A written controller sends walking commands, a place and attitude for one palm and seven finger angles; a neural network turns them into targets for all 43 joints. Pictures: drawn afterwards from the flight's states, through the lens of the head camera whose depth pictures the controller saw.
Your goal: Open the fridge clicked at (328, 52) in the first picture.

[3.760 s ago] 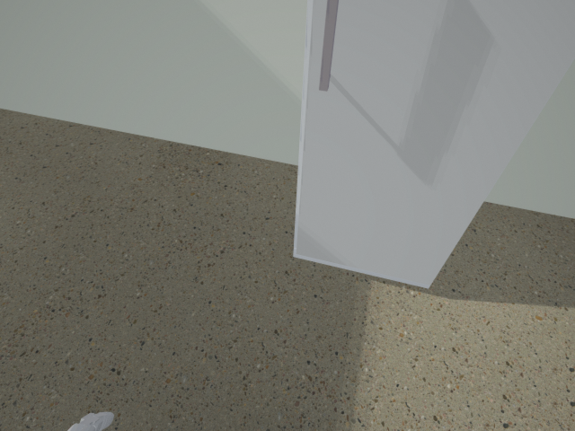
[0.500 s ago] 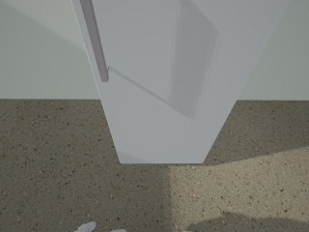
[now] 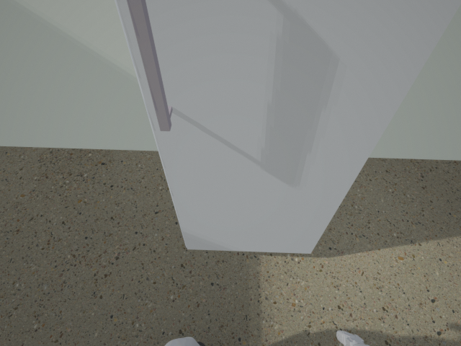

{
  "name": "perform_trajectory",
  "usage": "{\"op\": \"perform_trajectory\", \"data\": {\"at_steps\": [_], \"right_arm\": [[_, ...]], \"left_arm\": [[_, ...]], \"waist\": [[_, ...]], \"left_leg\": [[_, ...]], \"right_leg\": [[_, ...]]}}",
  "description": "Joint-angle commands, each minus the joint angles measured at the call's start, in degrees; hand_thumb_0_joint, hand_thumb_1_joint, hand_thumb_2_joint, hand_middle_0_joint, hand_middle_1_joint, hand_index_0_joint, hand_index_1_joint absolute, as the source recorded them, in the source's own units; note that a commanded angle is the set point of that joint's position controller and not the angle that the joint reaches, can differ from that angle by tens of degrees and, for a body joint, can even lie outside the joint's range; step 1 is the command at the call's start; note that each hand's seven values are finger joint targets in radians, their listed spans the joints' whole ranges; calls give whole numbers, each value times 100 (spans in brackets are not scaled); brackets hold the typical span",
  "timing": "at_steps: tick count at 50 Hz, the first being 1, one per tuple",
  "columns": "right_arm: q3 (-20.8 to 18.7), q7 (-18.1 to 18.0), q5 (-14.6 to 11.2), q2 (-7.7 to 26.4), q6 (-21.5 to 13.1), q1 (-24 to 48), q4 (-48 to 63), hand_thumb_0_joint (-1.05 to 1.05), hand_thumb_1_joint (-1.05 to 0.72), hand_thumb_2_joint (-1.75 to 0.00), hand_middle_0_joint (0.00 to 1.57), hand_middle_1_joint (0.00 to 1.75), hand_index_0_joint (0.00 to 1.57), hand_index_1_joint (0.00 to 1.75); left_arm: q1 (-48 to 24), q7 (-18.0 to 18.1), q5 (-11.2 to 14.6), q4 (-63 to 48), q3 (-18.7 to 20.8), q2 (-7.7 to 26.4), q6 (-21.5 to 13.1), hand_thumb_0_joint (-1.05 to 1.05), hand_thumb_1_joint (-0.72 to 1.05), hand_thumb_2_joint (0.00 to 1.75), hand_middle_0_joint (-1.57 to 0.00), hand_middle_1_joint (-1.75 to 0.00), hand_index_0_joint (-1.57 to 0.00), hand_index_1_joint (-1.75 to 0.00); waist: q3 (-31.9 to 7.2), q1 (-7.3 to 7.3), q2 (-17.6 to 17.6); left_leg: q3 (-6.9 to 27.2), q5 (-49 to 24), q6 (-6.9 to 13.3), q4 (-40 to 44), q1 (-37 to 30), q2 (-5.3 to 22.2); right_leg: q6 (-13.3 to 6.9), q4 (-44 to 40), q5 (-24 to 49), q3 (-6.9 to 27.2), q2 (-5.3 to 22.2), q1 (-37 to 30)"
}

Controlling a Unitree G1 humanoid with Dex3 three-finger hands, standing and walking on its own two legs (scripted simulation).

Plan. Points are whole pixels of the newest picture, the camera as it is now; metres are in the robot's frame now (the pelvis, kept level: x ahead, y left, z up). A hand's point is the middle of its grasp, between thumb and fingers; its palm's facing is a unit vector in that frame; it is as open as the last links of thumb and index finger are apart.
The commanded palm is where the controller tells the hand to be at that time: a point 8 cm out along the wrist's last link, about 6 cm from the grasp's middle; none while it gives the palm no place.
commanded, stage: come to a stop and stand still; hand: left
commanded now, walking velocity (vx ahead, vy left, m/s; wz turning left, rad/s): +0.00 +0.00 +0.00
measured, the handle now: (146, 22) +0.51 +0.18 +0.28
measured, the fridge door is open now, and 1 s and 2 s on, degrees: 0 0 0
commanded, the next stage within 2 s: look again from close up in 1.02 s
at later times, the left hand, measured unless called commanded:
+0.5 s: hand out of the picture -0.05 +0.14 -0.17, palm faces +0.08 -0.98 -0.17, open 7.3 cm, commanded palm none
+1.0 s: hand out of the picture -0.04 +0.18 -0.17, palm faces +0.07 -0.97 -0.24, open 7.4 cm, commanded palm none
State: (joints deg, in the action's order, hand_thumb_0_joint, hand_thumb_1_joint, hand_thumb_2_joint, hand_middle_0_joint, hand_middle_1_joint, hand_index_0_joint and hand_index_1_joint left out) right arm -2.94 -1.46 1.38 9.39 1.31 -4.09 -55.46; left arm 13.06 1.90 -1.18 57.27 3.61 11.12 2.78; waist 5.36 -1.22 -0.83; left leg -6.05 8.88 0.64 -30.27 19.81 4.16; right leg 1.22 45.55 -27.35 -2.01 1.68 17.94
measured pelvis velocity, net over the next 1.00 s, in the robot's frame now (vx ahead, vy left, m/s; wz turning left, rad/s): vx -0.06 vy -0.02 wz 0.04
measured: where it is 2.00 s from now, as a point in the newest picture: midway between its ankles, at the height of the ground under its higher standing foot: outside the picture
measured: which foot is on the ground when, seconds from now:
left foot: down 0.00-0.04, up 0.06-0.30, down 0.32-1.00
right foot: up 0.00-0.02, down 0.04-1.00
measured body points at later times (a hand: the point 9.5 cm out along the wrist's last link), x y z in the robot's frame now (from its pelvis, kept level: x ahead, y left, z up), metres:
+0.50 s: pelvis -0.05 -0.03 +0.01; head -0.05 -0.02 +0.46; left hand -0.05 +0.19 -0.15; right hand -0.07 -0.24 -0.15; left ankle -0.06 +0.10 -0.73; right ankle -0.01 -0.13 -0.73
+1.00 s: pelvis -0.06 -0.02 +0.00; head -0.08 -0.02 +0.45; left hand -0.04 +0.23 -0.15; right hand -0.03 -0.27 -0.14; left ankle -0.06 +0.10 -0.73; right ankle -0.01 -0.13 -0.73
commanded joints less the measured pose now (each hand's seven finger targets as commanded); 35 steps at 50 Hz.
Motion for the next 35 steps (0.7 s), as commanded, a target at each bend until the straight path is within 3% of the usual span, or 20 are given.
{"op": "perform_trajectory", "data": {"at_steps": [1,2,3,4,6,7,8,11,12,14,15,16,19,21,25,35], "right_arm": [[-262,35,-77,752,50,-389,215,0,-90,-90,20,30,20,30],[-176,73,-121,335,80,-500,287,0,-90,-90,20,30,20,30],[-160,103,-83,380,134,-217,376,0,-90,-90,20,30,20,30],[-172,97,-59,404,207,-48,365,0,-90,-90,20,30,20,30],[-181,106,-51,403,180,-468,71,0,-90,-90,20,30,20,30],[-152,104,-58,375,141,-679,-35,0,-90,-90,20,30,20,30],[-127,96,-63,308,101,-736,-91,0,-90,-90,20,30,20,30],[-41,38,-78,214,12,-794,-170,0,-90,-90,20,30,20,30],[-8,17,-79,156,-15,-884,-251,0,-90,-90,20,30,20,30],[58,-32,-77,155,-102,-1311,-490,0,-90,-90,20,30,20,30],[86,-55,-59,295,-168,-1353,-556,0,-90,-90,20,30,20,30],[85,-72,-46,426,-191,-1238,-560,0,-90,-90,20,30,20,30],[109,-73,-54,426,-219,-1123,-716,0,-90,-90,20,30,20,30],[110,-66,-49,382,-192,-1195,-759,0,-90,-90,20,30,20,30],[113,-59,-37,287,-153,-1468,-842,0,-90,-90,20,30,20,30],[143,-58,-39,136,-180,-1872,-910,0,-90,-90,20,30,20,30]], "left_arm": [[1105,11,-57,-65,29,400,-167,0,90,90,-20,-30,-20,-30],[764,28,-100,-178,52,831,-255,0,90,90,-20,-30,-20,-30],[475,9,-71,-329,71,1033,-241,0,90,90,-20,-30,-20,-30],[271,17,-76,-360,76,983,-248,0,90,90,-20,-30,-20,-30],[-113,12,-72,-341,7,688,-258,0,90,90,-20,-30,-20,-30],[-145,25,-63,-324,-1,624,-277,0,90,90,-20,-30,-20,-30],[-31,24,-67,-292,-5,594,-300,0,90,90,-20,-30,-20,-30],[418,21,-41,-75,7,639,-322,0,90,90,-20,-30,-20,-30],[456,31,-23,8,-4,591,-331,0,90,90,-20,-30,-20,-30],[376,33,53,130,-32,495,-326,0,90,90,-20,-30,-20,-30],[448,10,87,171,-76,336,-325,0,90,90,-20,-30,-20,-30],[459,-1,86,196,-93,248,-318,0,90,90,-20,-30,-20,-30],[389,-17,73,417,-119,291,-270,0,90,90,-20,-30,-20,-30],[438,-30,59,530,-140,275,-266,0,90,90,-20,-30,-20,-30],[507,-30,46,625,-157,250,-273,0,90,90,-20,-30,-20,-30],[721,-4,39,665,-158,126,-348,0,90,90,-20,-30,-20,-30]], "waist": [[-825,-45,3],[-471,139,1224],[-272,-5,1391],[-13,-22,1585],[147,238,1173],[1,288,994],[-63,233,914],[-390,25,832],[-441,36,747],[-583,160,478],[-595,78,-3],[-538,-21,-222],[-429,-77,-682],[-188,-72,-432],[29,-7,-83],[-18,96,238]], "left_leg": [[685,578,284,203,26,589],[257,1516,-138,-525,536,-42],[378,1963,-165,-1301,288,-209],[685,1995,-96,-1892,229,-167],[695,1475,-52,-2441,261,-169],[612,1438,-83,-2354,213,-138],[540,1439,-106,-2198,169,-141],[413,1553,-164,-993,6,-161],[389,1315,-177,-414,-266,-128],[554,327,-121,737,-1057,-62],[942,-324,15,942,-1216,268],[1100,-368,101,1042,-959,526],[1130,506,95,1453,-297,488],[1065,1126,60,1584,-103,360],[914,1433,48,1536,-155,181],[711,1037,44,1251,-417,71]], "right_leg": [[-98,-2424,1329,179,305,-1018],[-535,-3115,1097,1641,1423,-604],[-970,-3515,675,1870,1927,318],[-1042,-3628,251,2003,1797,875],[-974,-3394,626,1299,1320,767],[-953,-3201,1162,1073,1242,538],[-946,-3053,1572,925,1193,327],[-1037,-2731,2352,959,1187,-518],[-995,-2630,2405,935,1164,-564],[-658,-2407,2140,810,930,-350],[-426,-2314,2008,597,601,-239],[-272,-2384,1826,443,407,-416],[-155,-2283,1760,203,338,-1059],[-169,-2432,1559,276,348,-1056],[-175,-2776,947,432,400,-756],[-216,-2958,673,585,465,-372]]}}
